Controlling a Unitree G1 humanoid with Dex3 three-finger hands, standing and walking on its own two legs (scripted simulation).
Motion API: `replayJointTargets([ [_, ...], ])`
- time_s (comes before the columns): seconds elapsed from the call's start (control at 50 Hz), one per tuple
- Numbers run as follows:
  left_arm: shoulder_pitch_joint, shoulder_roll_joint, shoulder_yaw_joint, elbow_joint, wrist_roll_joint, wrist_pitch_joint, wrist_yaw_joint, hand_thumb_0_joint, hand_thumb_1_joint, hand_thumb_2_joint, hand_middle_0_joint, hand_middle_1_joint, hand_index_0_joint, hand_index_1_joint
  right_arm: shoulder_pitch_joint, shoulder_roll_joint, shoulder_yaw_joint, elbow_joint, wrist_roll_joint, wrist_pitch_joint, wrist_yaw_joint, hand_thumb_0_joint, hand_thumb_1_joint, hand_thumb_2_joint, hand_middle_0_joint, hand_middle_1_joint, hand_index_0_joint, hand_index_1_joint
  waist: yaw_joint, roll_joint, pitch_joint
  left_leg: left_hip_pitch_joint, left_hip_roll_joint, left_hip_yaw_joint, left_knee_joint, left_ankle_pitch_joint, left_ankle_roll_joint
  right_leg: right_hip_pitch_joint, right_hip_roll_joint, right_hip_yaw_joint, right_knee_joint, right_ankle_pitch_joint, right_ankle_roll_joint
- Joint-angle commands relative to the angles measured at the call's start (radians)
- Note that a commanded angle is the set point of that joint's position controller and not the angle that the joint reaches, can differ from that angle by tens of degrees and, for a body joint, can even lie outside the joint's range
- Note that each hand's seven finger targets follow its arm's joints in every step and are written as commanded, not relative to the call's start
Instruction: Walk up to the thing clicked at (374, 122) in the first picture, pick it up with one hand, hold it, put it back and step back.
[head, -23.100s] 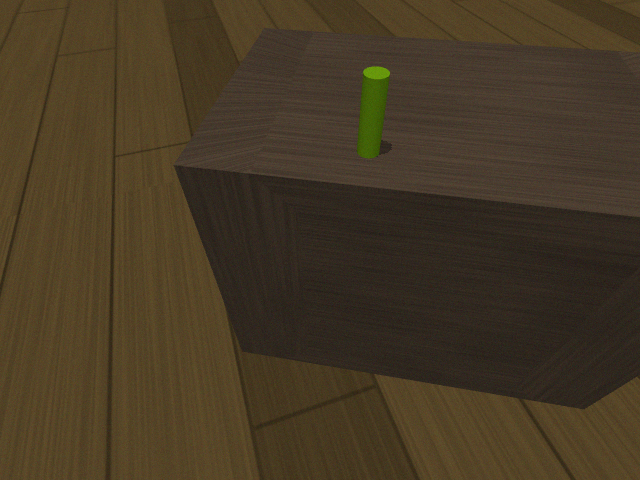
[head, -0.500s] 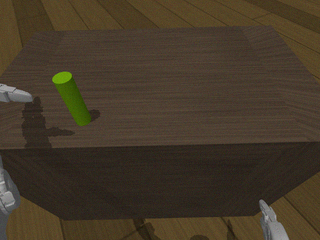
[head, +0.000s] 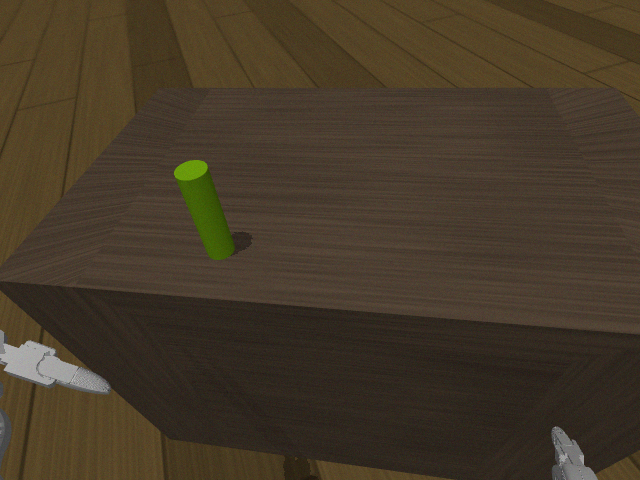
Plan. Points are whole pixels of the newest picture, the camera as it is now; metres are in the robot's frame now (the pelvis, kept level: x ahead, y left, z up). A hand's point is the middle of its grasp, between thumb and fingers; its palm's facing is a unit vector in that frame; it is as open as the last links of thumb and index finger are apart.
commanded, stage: sink last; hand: left
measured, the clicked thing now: (207, 213) +0.43 +0.22 +0.11
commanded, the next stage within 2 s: home in 0.46 s
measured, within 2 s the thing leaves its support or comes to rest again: neither
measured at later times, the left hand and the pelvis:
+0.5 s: hand (31, 362) +0.16 +0.26 +0.19, palm faces +0.46 -0.76 -0.46, open 17.5 cm; pelvis -0.02 -0.02 +0.00, yaw +1 degrees
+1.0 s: hand (155, 453) +0.14 +0.21 +0.02, palm faces +0.21 -0.93 -0.30, open 17.7 cm; pelvis -0.02 +0.00 +0.01, yaw +0 degrees
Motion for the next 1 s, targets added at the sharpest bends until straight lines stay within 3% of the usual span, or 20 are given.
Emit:
replayJointTargets([
  [0.0, -0.026, 0.193, 0.081, -0.299, -0.002, -0.094, 0.009, 0.000, -0.526, 0.019, -0.054, -0.049, -0.058, -0.045, -0.091, -0.120, -0.060, -0.157, -0.003, -0.056, -0.012, 0.000, 0.527, -0.056, 0.057, 0.054, 0.055, 0.054, -0.010, -0.017, -0.075, 0.024, -0.004, 0.025, -0.092, 0.240, 0.003, 0.044, 0.004, -0.025, -0.066, 0.200, -0.019],
  [0.02, 0.030, 0.195, 0.092, -0.306, 0.000, -0.103, 0.010, 0.000, -0.530, 0.019, -0.056, -0.049, -0.059, -0.046, -0.083, -0.090, -0.029, -0.161, -0.004, -0.057, -0.009, 0.000, 0.522, -0.057, 0.057, 0.054, 0.055, 0.054, 0.001, -0.025, -0.077, 0.024, -0.005, 0.023, -0.092, 0.248, 0.004, 0.056, 0.003, -0.027, -0.066, 0.206, -0.017],
  [0.06, 0.051, 0.161, 0.047, -0.346, 0.000, -0.121, 0.006, 0.000, -0.526, 0.024, -0.052, -0.048, -0.054, -0.046, -0.097, -0.165, -0.093, -0.208, -0.005, -0.065, -0.017, 0.000, 0.529, -0.056, 0.057, 0.055, 0.055, 0.055, -0.028, -0.040, -0.073, 0.045, -0.009, 0.026, -0.097, 0.234, 0.007, 0.042, 0.001, -0.024, -0.073, 0.203, -0.015],
  [0.1, 0.037, 0.157, 0.055, -0.319, 0.005, -0.132, 0.010, 0.000, -0.526, 0.022, -0.051, -0.043, -0.052, -0.042, -0.067, -0.099, -0.053, -0.129, -0.006, -0.064, -0.016, 0.000, 0.530, -0.056, 0.057, 0.055, 0.055, 0.055, -0.022, -0.054, -0.017, 0.033, -0.012, 0.024, -0.108, 0.190, 0.011, 0.021, -0.001, -0.027, -0.086, 0.159, -0.011],
  [0.12, 0.037, 0.197, 0.093, -0.312, 0.008, -0.136, 0.015, 0.000, -0.534, 0.026, -0.052, -0.043, -0.051, -0.044, -0.048, -0.124, -0.077, -0.136, -0.009, -0.067, -0.021, 0.000, 0.527, -0.057, 0.057, 0.055, 0.055, 0.055, -0.031, -0.061, -0.024, 0.040, -0.014, 0.023, -0.114, 0.165, 0.013, 0.019, -0.004, -0.023, -0.096, 0.135, -0.010],
  [0.16, 0.053, 0.137, 0.035, -0.311, 0.010, -0.148, 0.008, 0.000, -0.536, 0.026, -0.051, -0.044, -0.051, -0.044, -0.082, -0.124, -0.080, -0.170, -0.009, -0.078, -0.023, 0.000, 0.526, -0.056, 0.057, 0.055, 0.055, 0.055, -0.030, -0.064, -0.012, 0.039, -0.016, 0.022, -0.129, 0.135, 0.013, 0.018, -0.004, -0.026, -0.103, 0.105, -0.010],
  [0.22, 0.078, 0.167, 0.072, -0.283, 0.010, -0.167, 0.009, 0.000, -0.544, 0.033, -0.052, -0.047, -0.050, -0.049, -0.046, -0.075, -0.048, -0.130, -0.004, -0.081, -0.016, 0.000, 0.524, -0.058, 0.056, 0.055, 0.054, 0.055, -0.012, -0.063, -0.002, 0.032, -0.024, 0.026, -0.130, 0.135, 0.015, 0.031, -0.013, -0.023, -0.119, 0.101, -0.006],
  [0.26, 0.058, 0.181, 0.082, -0.295, 0.010, -0.180, 0.010, 0.000, -0.547, 0.032, -0.055, -0.049, -0.054, -0.050, -0.078, -0.130, -0.095, -0.174, -0.008, -0.090, -0.021, 0.000, 0.519, -0.059, 0.056, 0.055, 0.054, 0.055, -0.015, -0.060, -0.019, 0.042, -0.027, 0.027, -0.134, 0.135, 0.015, 0.052, -0.019, -0.019, -0.126, 0.103, -0.004],
  [0.3, 0.060, 0.177, 0.091, -0.269, 0.011, -0.193, 0.010, 0.000, -0.557, 0.041, -0.056, -0.052, -0.052, -0.056, -0.104, -0.084, -0.044, -0.202, -0.006, -0.095, -0.012, 0.000, 0.518, -0.060, 0.056, 0.055, 0.054, 0.055, 0.002, -0.056, -0.003, 0.034, -0.027, 0.028, -0.144, 0.125, 0.013, 0.064, -0.019, -0.020, -0.135, 0.087, -0.005],
  [0.4, 0.025, 0.217, 0.150, -0.142, 0.007, -0.211, 0.015, 0.000, -0.576, 0.049, -0.063, -0.058, -0.058, -0.064, -0.093, -0.150, -0.106, -0.208, -0.006, -0.100, -0.015, 0.000, 0.500, -0.065, 0.056, 0.055, 0.054, 0.055, -0.007, -0.064, 0.023, 0.022, -0.024, 0.023, -0.172, 0.076, 0.011, 0.068, -0.016, -0.017, -0.157, 0.036, -0.008],
  [0.44, 0.012, 0.196, 0.128, -0.125, 0.006, -0.221, 0.013, 0.000, -0.583, 0.056, -0.066, -0.062, -0.059, -0.070, -0.095, -0.093, -0.055, -0.205, 0.001, -0.101, -0.007, 0.000, 0.495, -0.067, 0.056, 0.055, 0.054, 0.055, 0.004, -0.053, 0.030, 0.021, -0.023, 0.023, -0.178, 0.094, 0.008, 0.069, -0.016, -0.019, -0.156, 0.051, -0.010],
  [0.46, 0.032, 0.193, 0.127, -0.099, 0.004, -0.224, 0.013, 0.000, -0.585, 0.060, -0.065, -0.061, -0.056, -0.070, -0.085, -0.125, -0.083, -0.225, 0.002, -0.105, -0.010, 0.000, 0.496, -0.067, 0.056, 0.055, 0.054, 0.055, -0.004, -0.066, 0.022, 0.030, -0.024, 0.026, -0.173, 0.107, 0.010, 0.079, -0.018, -0.016, -0.157, 0.066, -0.006],
  [0.5, 0.031, 0.151, 0.071, -0.118, 0.008, -0.227, 0.007, 0.000, -0.593, 0.058, -0.067, -0.058, -0.058, -0.068, -0.081, -0.106, -0.057, -0.227, 0.004, -0.111, -0.007, 0.000, 0.485, -0.069, 0.056, 0.054, 0.054, 0.054, -0.004, -0.057, 0.017, 0.046, -0.020, 0.025, -0.185, 0.116, 0.010, 0.077, -0.013, -0.021, -0.152, 0.076, -0.009],
  [0.54, 0.022, 0.156, 0.071, -0.137, 0.009, -0.236, 0.010, 0.000, -0.611, 0.071, -0.072, -0.062, -0.058, -0.077, -0.084, -0.141, -0.076, -0.226, 0.003, -0.121, -0.007, 0.000, 0.473, -0.074, 0.056, 0.055, 0.054, 0.055, -0.007, -0.034, 0.020, 0.037, -0.011, 0.021, -0.199, 0.091, 0.010, 0.087, -0.002, -0.029, -0.143, 0.070, -0.012],
  [0.58, 0.000, 0.150, 0.046, -0.182, 0.015, -0.241, 0.014, 0.000, -0.590, 0.035, -0.046, -0.048, -0.045, -0.048, -0.089, -0.131, -0.053, -0.257, 0.001, -0.131, -0.006, 0.000, 0.313, -0.234, 0.126, 0.175, 0.126, 0.175, -0.011, -0.018, -0.026, 0.057, -0.006, 0.016, -0.202, 0.116, 0.009, 0.114, 0.005, -0.033, -0.138, 0.100, -0.013],
  [0.66, 0.088, 0.114, 0.016, -0.115, 0.017, -0.230, 0.015, 0.000, -0.611, 0.020, -0.042, -0.046, -0.044, -0.045, -0.057, -0.061, 0.010, -0.201, 0.001, -0.124, 0.003, 0.000, -0.007, -0.528, 0.135, 0.191, 0.135, 0.191, 0.003, -0.042, 0.041, 0.020, -0.009, 0.020, -0.203, 0.102, 0.011, 0.103, 0.002, -0.036, -0.154, 0.074, -0.013],
  [0.74, 0.173, 0.034, -0.081, -0.047, 0.019, -0.218, 0.002, 0.000, -0.611, 0.027, -0.043, -0.049, -0.046, -0.047, -0.118, -0.008, 0.070, -0.159, 0.004, -0.113, 0.014, 0.000, -0.327, -0.588, 0.146, 0.209, 0.146, 0.209, 0.013, -0.008, 0.071, -0.012, -0.006, 0.020, -0.214, 0.077, 0.011, 0.092, 0.003, -0.036, -0.151, 0.057, -0.018],
  [0.86, 0.188, 0.004, -0.160, 0.042, 0.041, -0.194, 0.001, 0.000, -0.611, 0.015, -0.041, -0.045, -0.043, -0.042, -0.187, -0.119, -0.011, -0.149, -0.016, -0.114, -0.001, 0.000, -0.545, -0.699, 0.165, 0.241, 0.165, 0.241, -0.030, -0.040, -0.024, 0.055, 0.000, 0.013, -0.190, 0.152, 0.005, 0.094, 0.011, -0.039, -0.133, 0.125, -0.016],
  [0.88, 0.177, -0.007, -0.182, 0.067, 0.047, -0.185, 0.001, 0.000, -0.611, 0.025, -0.043, -0.048, -0.045, -0.045, -0.174, -0.137, -0.029, -0.146, -0.020, -0.116, -0.007, 0.000, -0.584, -0.721, 0.169, 0.248, 0.169, 0.248, -0.056, -0.067, -0.043, 0.081, 0.001, 0.013, -0.181, 0.180, 0.006, 0.087, 0.013, -0.039, -0.132, 0.148, -0.014],
  [0.98, 0.118, -0.057, -0.276, 0.236, 0.067, -0.133, 0.012, 0.000, -0.611, 0.004, -0.038, -0.043, -0.042, -0.040, -0.195, -0.081, 0.024, -0.104, -0.020, -0.116, -0.022, 0.000, -0.820, -0.860, 0.193, 0.288, 0.193, 0.288, -0.072, -0.096, -0.004, 0.067, 0.007, 0.005, -0.189, 0.152, 0.008, 0.053, 0.012, -0.041, -0.132, 0.124, -0.012],
])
